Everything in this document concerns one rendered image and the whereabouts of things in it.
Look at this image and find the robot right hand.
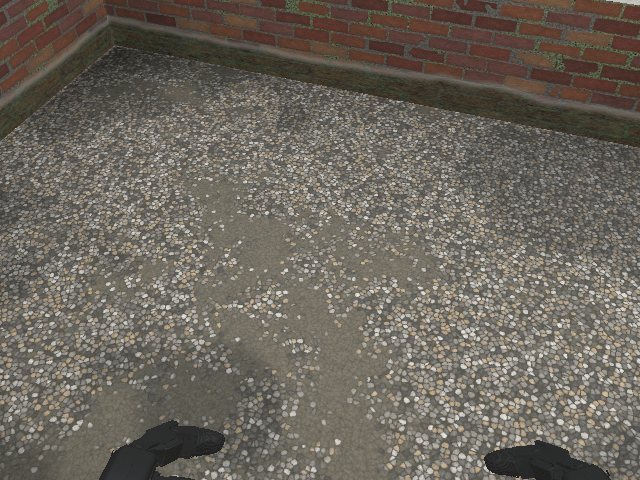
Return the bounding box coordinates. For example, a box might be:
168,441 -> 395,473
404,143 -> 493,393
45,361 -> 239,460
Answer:
484,440 -> 611,480

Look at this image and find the robot left hand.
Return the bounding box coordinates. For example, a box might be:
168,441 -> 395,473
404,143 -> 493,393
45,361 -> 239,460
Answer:
99,420 -> 225,480

